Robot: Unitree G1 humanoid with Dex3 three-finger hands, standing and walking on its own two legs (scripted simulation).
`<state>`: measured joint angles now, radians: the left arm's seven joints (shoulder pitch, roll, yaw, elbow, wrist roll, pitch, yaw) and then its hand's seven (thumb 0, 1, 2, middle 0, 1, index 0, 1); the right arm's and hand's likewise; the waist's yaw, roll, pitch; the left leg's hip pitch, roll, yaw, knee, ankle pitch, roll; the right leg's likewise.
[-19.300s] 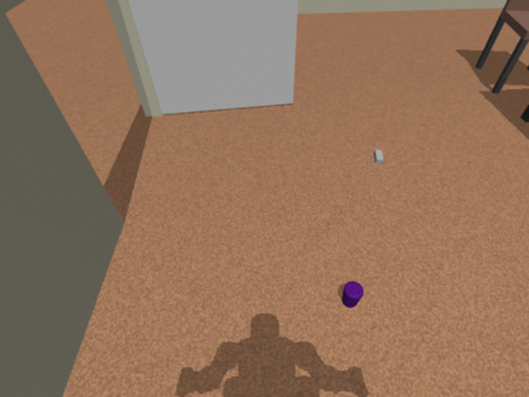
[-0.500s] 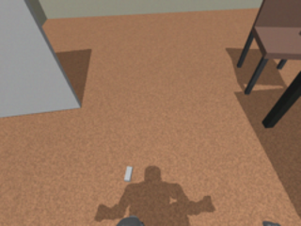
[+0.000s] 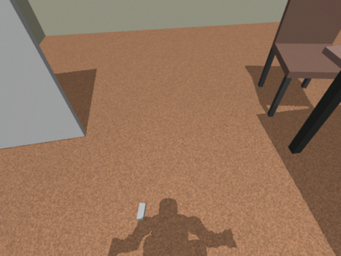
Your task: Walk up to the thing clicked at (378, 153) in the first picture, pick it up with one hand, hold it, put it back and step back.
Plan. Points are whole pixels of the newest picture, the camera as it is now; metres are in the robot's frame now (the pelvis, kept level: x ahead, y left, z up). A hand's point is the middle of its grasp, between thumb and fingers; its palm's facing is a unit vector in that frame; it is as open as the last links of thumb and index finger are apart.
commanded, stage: walk up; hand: left
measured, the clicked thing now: (141, 211) +0.48 +0.23 -0.76
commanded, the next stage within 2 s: none
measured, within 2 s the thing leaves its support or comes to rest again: neither
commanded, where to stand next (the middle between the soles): +0.07 +0.01 m, yaw +0 degrees
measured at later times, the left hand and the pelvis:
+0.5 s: hand out of the picture +0.11 +0.25 -0.15, palm faces -0.04 -0.94 -0.34, open 7.3 cm; pelvis +0.01 +0.00 +0.01, yaw -1 degrees
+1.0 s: hand out of the picture +0.09 +0.26 -0.15, palm faces -0.03 -0.93 -0.36, open 7.3 cm; pelvis +0.02 +0.00 +0.01, yaw +0 degrees
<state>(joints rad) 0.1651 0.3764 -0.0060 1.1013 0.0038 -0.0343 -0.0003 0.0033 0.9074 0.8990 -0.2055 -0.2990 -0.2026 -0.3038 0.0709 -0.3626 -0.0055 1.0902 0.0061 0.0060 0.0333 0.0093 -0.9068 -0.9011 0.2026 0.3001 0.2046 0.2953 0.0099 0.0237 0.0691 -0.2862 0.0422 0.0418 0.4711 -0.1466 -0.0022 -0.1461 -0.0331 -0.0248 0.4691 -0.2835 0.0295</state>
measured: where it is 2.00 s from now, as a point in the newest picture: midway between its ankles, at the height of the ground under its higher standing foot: outside the picture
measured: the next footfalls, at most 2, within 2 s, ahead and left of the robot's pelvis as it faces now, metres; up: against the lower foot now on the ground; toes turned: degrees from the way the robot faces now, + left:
left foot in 1.50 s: -0.02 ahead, +0.13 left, +0.00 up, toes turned +1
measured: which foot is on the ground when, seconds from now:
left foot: down 0.00-1.00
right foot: down 0.00-1.00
